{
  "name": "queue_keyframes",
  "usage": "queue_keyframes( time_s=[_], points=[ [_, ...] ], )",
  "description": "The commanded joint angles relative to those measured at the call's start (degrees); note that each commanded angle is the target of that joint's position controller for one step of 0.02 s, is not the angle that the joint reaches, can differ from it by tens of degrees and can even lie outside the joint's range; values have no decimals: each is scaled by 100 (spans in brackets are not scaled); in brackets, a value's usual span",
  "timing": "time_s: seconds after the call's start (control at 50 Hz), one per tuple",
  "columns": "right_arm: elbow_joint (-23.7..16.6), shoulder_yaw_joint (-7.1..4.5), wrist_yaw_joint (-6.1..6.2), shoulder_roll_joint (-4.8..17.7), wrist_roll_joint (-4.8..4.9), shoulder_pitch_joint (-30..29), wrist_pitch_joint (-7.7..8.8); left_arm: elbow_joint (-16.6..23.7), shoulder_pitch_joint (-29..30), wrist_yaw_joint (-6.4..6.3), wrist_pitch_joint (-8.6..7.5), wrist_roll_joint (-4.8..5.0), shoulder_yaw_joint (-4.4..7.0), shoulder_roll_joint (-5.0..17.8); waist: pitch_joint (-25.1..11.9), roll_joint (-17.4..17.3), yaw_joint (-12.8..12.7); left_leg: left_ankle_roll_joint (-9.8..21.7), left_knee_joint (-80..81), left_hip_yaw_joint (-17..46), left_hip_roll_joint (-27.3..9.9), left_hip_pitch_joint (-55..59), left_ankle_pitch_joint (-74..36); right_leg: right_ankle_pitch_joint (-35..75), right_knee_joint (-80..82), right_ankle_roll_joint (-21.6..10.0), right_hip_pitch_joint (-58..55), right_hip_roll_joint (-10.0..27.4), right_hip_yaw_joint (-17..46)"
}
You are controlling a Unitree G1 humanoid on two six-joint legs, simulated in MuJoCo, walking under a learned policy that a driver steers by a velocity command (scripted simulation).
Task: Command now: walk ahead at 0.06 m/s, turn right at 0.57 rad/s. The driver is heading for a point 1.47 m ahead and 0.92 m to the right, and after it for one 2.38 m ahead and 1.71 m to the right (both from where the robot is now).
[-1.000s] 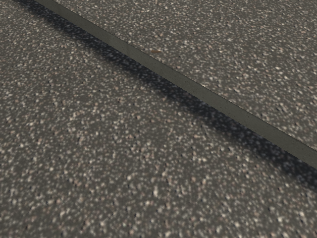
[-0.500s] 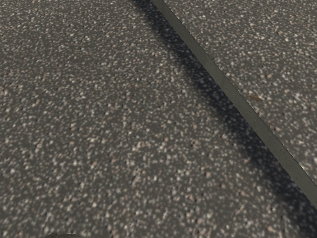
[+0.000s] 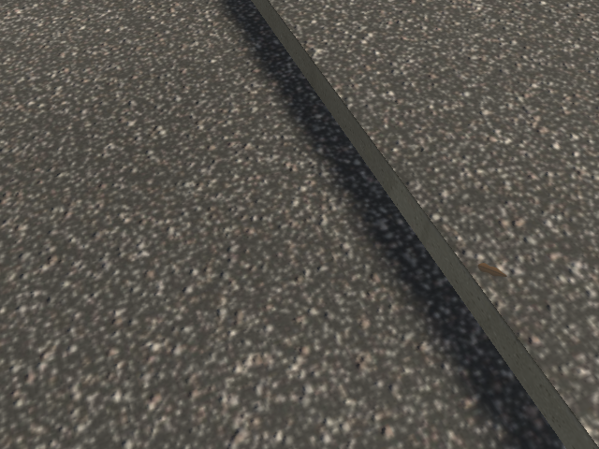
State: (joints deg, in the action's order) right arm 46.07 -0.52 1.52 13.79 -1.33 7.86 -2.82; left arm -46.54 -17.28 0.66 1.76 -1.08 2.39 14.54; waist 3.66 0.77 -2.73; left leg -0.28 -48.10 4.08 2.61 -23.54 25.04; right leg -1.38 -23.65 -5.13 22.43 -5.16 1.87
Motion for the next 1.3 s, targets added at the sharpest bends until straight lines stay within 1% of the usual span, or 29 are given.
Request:
queue_keyframes(
  time_s=[0.02, 0.08, 0.1, 0.12, 0.14, 0.16, 0.2, 0.24, 0.32, 0.4, 0.48, 0.5, 0.52, 0.54, 0.56, 0.6, 0.64, 0.8, 0.9, 0.92, 0.94, 0.96, 0.98, 1.02, 1.1, 1.2, 1.26, 1.28, 1.3],
  points=[
    [-153, -133, 91, 540, 83, 685, 40, 485, 332, -3, 91, 4, 361, 970, -583, 810, 336, 72, 540, -248, 275, 703, -90, -2556, 1500, -380, 53, 1239, 2255],
    [-71, -151, 175, 576, 127, 1310, 188, 584, 661, 15, 180, 54, 445, 941, -587, 988, 590, 336, 2138, -275, 451, 1656, -324, -2629, 1572, 127, 307, 905, 2332],
    [-16, -214, 239, 805, 66, 1726, 253, 694, 830, 23, 172, 105, 431, 828, -555, 884, 753, 503, 3195, -104, 152, 2306, -244, -2686, 1407, 579, 701, 496, 1954],
    [-119, -390, 310, 1459, 8, 1627, 275, 837, 698, 23, 162, 209, 353, 399, -662, -560, 568, 953, 4075, 1565, -1365, 2607, 900, -3016, -162, 922, 1311, -177, 1054],
    [-420, -427, 349, 1555, -66, 281, 259, 753, 633, -13, 115, 70, 399, 520, -22, -1541, 291, 1456, 4322, 2635, -2685, 1311, 378, -2945, -2084, 855, 1853, -359, 76],
    [-625, -258, 351, 934, -97, -93, 273, 560, 494, -5, 110, -41, 524, 1008, -155, -573, 90, 1515, 4049, 1860, -2457, 812, -802, -2641, -3234, 858, 1234, 125, 193],
    [-727, -139, 311, 585, -56, -422, 349, 431, 3, 55, 195, -109, 537, 860, -448, -334, -324, 1088, 3462, 561, -1692, 782, -2343, -2065, -4321, 778, 855, 143, 84],
    [-816, -148, 269, 636, -55, -294, 375, 481, 13, 134, 296, -71, 464, 728, -480, -721, -162, 1016, 3161, -126, -1428, 1191, -3099, -1894, -4594, 864, 1166, 267, -156],
    [-677, -296, 177, 943, -56, 660, 325, 976, 955, 330, 350, 13, 339, 620, -502, -973, 511, 1172, 2781, -337, -1771, 2383, -4063, -2069, -3394, 1009, 1485, 531, -350],
    [-721, -448, -3, 1214, -85, 679, 309, 1202, 1150, 383, 377, 107, 295, 591, -616, -1211, 591, 969, 2402, -869, -1930, 2156, -4247, -2364, -2186, 782, 407, 476, -795],
    [-754, -547, -159, 1260, 86, 600, 304, 1285, 990, 284, 356, 95, 347, 661, -684, -1197, 384, 546, 1555, -1250, -2108, 1846, -3973, -1934, -822, 506, -479, 339, -1009],
    [-712, -566, -178, 1226, 125, 669, 289, 1150, 579, 212, 280, 23, 386, 735, -808, -739, 127, 247, 836, -1511, -1996, 1382, -3399, -1197, -31, 394, -1208, 320, -762],
    [-819, -543, -183, 1093, 104, 784, 280, 1059, 118, 121, 188, -76, 545, 1370, -882, 438, -74, -130, -591, -1744, -1587, -46, -1432, -127, 500, 116, -2285, 1258, 804],
    [-1459, -361, -164, 551, -10, 212, 219, 1107, -166, 98, 147, 44, 776, 2314, -877, 1863, -129, -491, -1406, -1237, -515, -1704, 1505, 2485, 331, -938, -2500, 2656, 3064],
    [-1389, -381, -95, 805, -144, -74, 143, 1093, -389, 76, 121, 111, 762, 1963, -1062, 803, -414, -487, -2043, -401, -729, -1847, 1375, 2475, 193, -1284, -2733, 2565, 2646],
    [-1223, -386, -97, 799, 26, 74, 186, 1203, 504, -40, 175, 57, 570, 1458, -469, 570, 94, -401, -1746, -182, -832, -1619, 237, 1312, 300, -914, -1849, 1765, 1731],
    [-1117, -425, -86, 935, -85, 252, 189, 1342, 962, -87, 201, 89, 483, 1215, -496, 709, 281, -411, -1542, -258, -664, -1208, -319, 1324, 290, -713, -1413, 1302, 1446],
    [-1247, -281, -78, 795, -7, -56, 175, 1218, 465, 10, 182, 18, 585, 1494, -635, 656, 28, -233, -7, -10, -95, -707, -409, 333, 107, -738, -1277, 1185, 2540],
    [-1187, -273, 18, 893, 84, 316, 297, 1283, 848, 56, 153, 29, 600, 1490, -630, 816, 311, -57, 1580, 114, 184, 722, -582, 586, -175, -343, -759, 890, 3158],
    [-1098, -287, 77, 921, 57, 626, 345, 1295, 1007, 32, 130, 94, 560, 1393, -640, 713, 542, -5, 2486, 100, 46, 1338, -1113, 220, -410, -86, -486, 700, 2984],
    [-1066, -370, 132, 1303, -5, 838, 386, 1314, 712, 20, 96, 138, 453, 1006, -1019, -270, 479, 239, 3249, 1063, -1001, 2251, -213, -2092, -1179, 184, 177, 196, 2355],
    [-1137, -485, 95, 1875, -71, 742, 348, 1416, 596, 12, 85, 66, 363, 765, -951, -1679, 450, 776, 3994, 3125, -2287, 2524, 1675, -3422, -2488, 338, 1294, -858, 928],
    [-1062, -490, 13, 1701, -157, 716, 328, 1332, 601, 13, 51, -176, 414, 1202, -702, -1311, 389, 1046, 4067, 3519, -2345, 1947, 2507, -2937, -3324, 323, 1429, -296, 960],
    [-954, -335, -119, 1077, -78, 499, 362, 1071, 495, 109, -47, -152, 340, 1054, -217, -888, 254, 923, 4052, 2686, -1758, 1408, 2088, -2190, -3690, 344, 1332, -111, 963],
    [-598, -350, -245, 1021, 80, 953, 529, 956, 731, 280, -209, -280, 188, 884, -135, -817, 359, 1001, 4033, 1922, -1041, 1454, 595, -1551, -3136, 571, 1080, 250, 35],
    [-356, -586, -237, 1403, 4, 1317, 460, 1131, 1324, 72, -312, -38, -12, 551, -65, -1121, 490, 1179, 3331, 1889, -765, 1338, -1484, -2319, -1120, 757, 220, -19, -201],
    [-420, -655, -235, 1367, 73, 1110, 371, 1086, 832, -185, -374, 69, -2, 635, -488, -1068, 101, 893, 2616, 2106, -573, 954, -2438, -1297, 241, 622, -1137, -104, -75],
    [-457, -638, -205, 1223, 144, 1033, 384, 1034, 610, -273, -422, 43, 44, 816, -692, -857, -22, 644, 2221, 1935, -360, 442, -2212, -811, 538, 554, -2050, 208, 110],
    [-602, -551, -191, 871, 225, 975, 419, 1000, 194, -362, -450, -48, 138, 1198, -1046, -233, -184, 373, 1421, 1574, -93, -398, -1162, -1308, 722, 353, -3085, 1255, 929]
  ],
)
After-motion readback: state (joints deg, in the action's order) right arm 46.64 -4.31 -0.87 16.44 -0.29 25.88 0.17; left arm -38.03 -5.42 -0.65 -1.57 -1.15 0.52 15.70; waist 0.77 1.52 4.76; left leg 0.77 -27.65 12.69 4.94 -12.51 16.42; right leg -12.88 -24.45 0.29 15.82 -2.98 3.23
